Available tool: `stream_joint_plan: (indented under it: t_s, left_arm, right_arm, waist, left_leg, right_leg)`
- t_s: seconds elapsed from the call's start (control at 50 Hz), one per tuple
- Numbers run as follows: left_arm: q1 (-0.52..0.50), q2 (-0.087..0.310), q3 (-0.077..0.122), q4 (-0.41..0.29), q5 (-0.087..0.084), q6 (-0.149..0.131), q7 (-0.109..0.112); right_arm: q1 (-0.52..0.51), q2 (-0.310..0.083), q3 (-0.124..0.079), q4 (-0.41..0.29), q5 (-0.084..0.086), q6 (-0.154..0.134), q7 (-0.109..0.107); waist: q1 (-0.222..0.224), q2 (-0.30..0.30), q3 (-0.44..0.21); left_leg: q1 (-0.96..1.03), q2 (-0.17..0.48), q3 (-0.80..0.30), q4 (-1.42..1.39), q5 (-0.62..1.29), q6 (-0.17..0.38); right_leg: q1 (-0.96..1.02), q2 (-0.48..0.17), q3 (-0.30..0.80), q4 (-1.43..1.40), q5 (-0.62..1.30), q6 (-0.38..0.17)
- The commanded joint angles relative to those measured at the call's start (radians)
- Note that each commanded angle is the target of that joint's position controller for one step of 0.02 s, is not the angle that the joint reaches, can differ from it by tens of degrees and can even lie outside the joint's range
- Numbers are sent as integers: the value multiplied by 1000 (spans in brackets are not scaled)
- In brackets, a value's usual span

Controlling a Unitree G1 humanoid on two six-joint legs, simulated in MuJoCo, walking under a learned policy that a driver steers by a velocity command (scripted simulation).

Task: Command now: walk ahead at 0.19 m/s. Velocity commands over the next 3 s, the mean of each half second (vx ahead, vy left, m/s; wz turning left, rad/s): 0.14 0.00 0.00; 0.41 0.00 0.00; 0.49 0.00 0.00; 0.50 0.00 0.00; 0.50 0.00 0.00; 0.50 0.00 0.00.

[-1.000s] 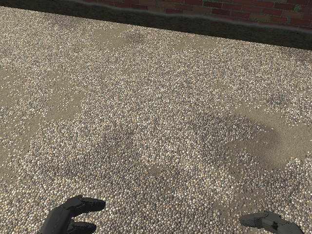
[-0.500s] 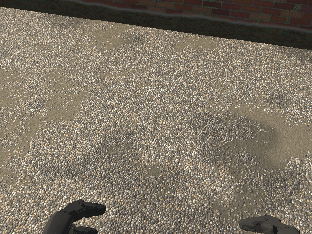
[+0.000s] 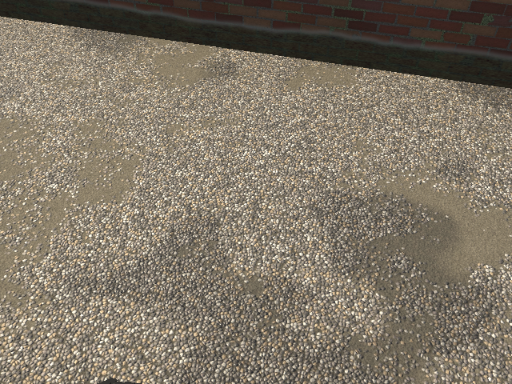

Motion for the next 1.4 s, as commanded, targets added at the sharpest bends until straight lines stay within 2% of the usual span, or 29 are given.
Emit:
stream_joint_plan:
  t_s: [0.02,0.14,0.16,0.2,0.28,0.3,0.32,0.34,0.36,0.38,0.4,0.42,0.44,0.46,0.48,0.5,0.56,0.6,0.62,0.64,0.66,0.68,0.74,0.84,1.06,1.4]
  left_arm:
    - [-37,102,44,-60,-8,-9,4]
    - [17,105,57,-20,-14,0,12]
    - [27,80,55,0,-12,1,20]
    - [34,83,59,8,-16,1,26]
    - [66,88,66,33,-19,-5,37]
    - [71,118,71,23,-25,-6,32]
    - [84,139,79,34,-36,-18,30]
    - [103,96,70,55,-24,-21,34]
    - [78,56,55,44,-13,-12,39]
    - [53,45,50,30,-9,-8,43]
    - [43,47,48,24,-6,-8,46]
    - [43,75,48,2,-3,-6,39]
    - [66,103,55,10,-7,-15,35]
    - [70,100,51,6,-3,-19,32]
    - [31,51,37,4,8,-16,41]
    - [14,44,30,-12,10,-16,46]
    - [1,64,29,-26,15,-16,49]
    - [-11,65,25,-37,19,-16,50]
    - [-18,65,23,-43,21,-16,50]
    - [-12,81,27,-43,15,-26,44]
    - [-38,63,19,-52,22,-22,43]
    - [-34,77,22,-55,17,-31,38]
    - [-67,72,18,-70,18,-44,22]
    - [-105,75,14,-95,23,-50,11]
    - [-147,89,10,-126,25,-58,0]
    - [-158,95,10,-141,24,-61,-5]
  right_arm:
    - [-19,-108,-46,-58,7,-8,-4]
    - [27,-112,-58,-21,15,-2,-13]
    - [63,-91,-60,8,8,-1,-13]
    - [66,-91,-65,14,14,-1,-13]
    - [99,-97,-74,37,21,-8,-20]
    - [78,-122,-77,19,30,-10,-23]
    - [73,-143,-82,16,36,-12,-32]
    - [116,-107,-74,40,19,-7,-37]
    - [120,-70,-64,42,9,1,-36]
    - [99,-61,-60,32,5,3,-36]
    - [85,-60,-58,23,3,1,-37]
    - [50,-77,-55,-11,9,-3,-38]
    - [50,-104,-59,-18,13,-8,-45]
    - [54,-102,-53,-26,11,-8,-50]
    - [69,-59,-44,-9,-9,-6,-46]
    - [62,-54,-38,-17,-14,-7,-43]
    - [37,-62,-35,-37,-14,-17,-36]
    - [25,-64,-31,-47,-14,-23,-32]
    - [17,-64,-29,-52,-15,-26,-30]
    - [2,-81,-32,-63,-12,-27,-34]
    - [-1,-61,-26,-67,-18,-24,-31]
    - [-16,-77,-27,-78,-16,-23,-34]
    - [-44,-72,-22,-103,-22,-13,-39]
    - [-80,-70,-17,-133,-27,-8,-34]
    - [-126,-80,-12,-166,-27,-13,-27]
    - [-145,-84,-9,-174,-26,-17,-23]
  waist:
    - [-1,3,-54]
    - [-1,7,-48]
    - [-4,15,-45]
    - [2,6,16]
    - [5,-1,9]
    - [8,-8,2]
    - [14,-16,-42]
    - [5,-2,-84]
    - [-5,6,-33]
    - [1,0,7]
    - [3,-1,22]
    - [8,-3,23]
    - [16,-8,-32]
    - [11,-3,-59]
    - [-7,10,-42]
    - [-1,4,-12]
    - [4,2,-1]
    - [7,5,-22]
    - [8,4,-28]
    - [19,-8,-46]
    - [2,2,-38]
    - [17,-9,-47]
    - [4,-9,-48]
    - [1,0,-56]
    - [1,3,-81]
    - [1,2,-94]
  left_leg:
    - [-42,65,-88,-45,292,39]
    - [-35,58,-80,-67,301,40]
    - [-42,42,-64,-87,151,48]
    - [-71,39,-64,-107,117,51]
    - [-59,36,-63,-108,187,49]
    - [-45,48,-76,-90,346,40]
    - [-8,70,-87,-64,421,39]
    - [7,53,-72,-77,242,48]
    - [-34,27,-56,-111,154,47]
    - [-56,22,-53,-123,127,44]
    - [-62,19,-51,-126,128,41]
    - [-53,28,-62,-110,283,30]
    - [-10,47,-75,-82,341,32]
    - [5,47,-73,-69,365,31]
    - [-25,17,-51,-96,246,29]
    - [-47,15,-49,-102,209,27]
    - [-60,12,-47,-95,216,23]
    - [-58,16,-50,-87,241,22]
    - [-57,17,-50,-83,250,22]
    - [-36,34,-60,-57,252,25]
    - [-53,19,-52,-72,257,22]
    - [-36,36,-62,-51,249,24]
    - [-35,38,-63,-37,241,22]
    - [-39,44,-68,-22,245,21]
    - [-43,56,-81,-5,243,22]
    - [-43,62,-90,2,250,24]
  right_leg:
    - [96,-126,144,-21,392,-37]
    - [104,-122,136,-44,392,-40]
    - [103,-110,132,-49,232,-48]
    - [63,-108,134,-67,186,-48]
    - [79,-107,131,-58,274,-47]
    - [84,-117,134,-56,441,-41]
    - [98,-133,130,-38,514,-41]
    - [122,-120,125,-41,334,-51]
    - [101,-99,123,-64,242,-49]
    - [77,-95,121,-74,205,-44]
    - [67,-92,121,-75,198,-40]
    - [66,-99,124,-69,351,-30]
    - [89,-116,122,-48,414,-34]
    - [103,-116,120,-37,444,-35]
    - [100,-90,119,-42,329,-32]
    - [86,-88,119,-45,297,-29]
    - [80,-87,124,-35,309,-24]
    - [96,-90,127,-21,335,-23]
    - [100,-90,128,-16,344,-23]
    - [96,-106,128,-5,355,-30]
    - [95,-92,131,-7,355,-25]
    - [87,-107,130,-1,354,-30]
    - [65,-109,132,6,348,-33]
    - [56,-114,137,20,345,-31]
    - [44,-124,146,38,330,-26]
    - [38,-130,151,45,331,-24]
